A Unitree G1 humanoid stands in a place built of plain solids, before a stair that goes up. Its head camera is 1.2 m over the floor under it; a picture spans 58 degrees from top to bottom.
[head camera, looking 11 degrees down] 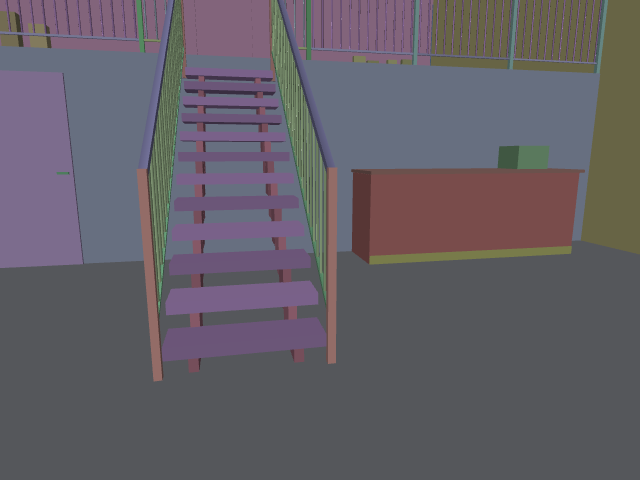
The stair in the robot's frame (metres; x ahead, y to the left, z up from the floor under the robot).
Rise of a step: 0.18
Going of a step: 0.24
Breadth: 0.92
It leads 12 degrees to the left of straight ahead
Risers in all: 13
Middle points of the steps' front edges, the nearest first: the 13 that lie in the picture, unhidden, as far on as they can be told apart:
2.28 0.41 0.18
2.52 0.46 0.35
2.76 0.51 0.53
2.99 0.56 0.70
3.23 0.61 0.88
3.47 0.66 1.06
3.70 0.71 1.23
3.94 0.76 1.41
4.18 0.81 1.58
4.41 0.86 1.76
4.65 0.91 1.94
4.89 0.96 2.11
5.13 1.01 2.29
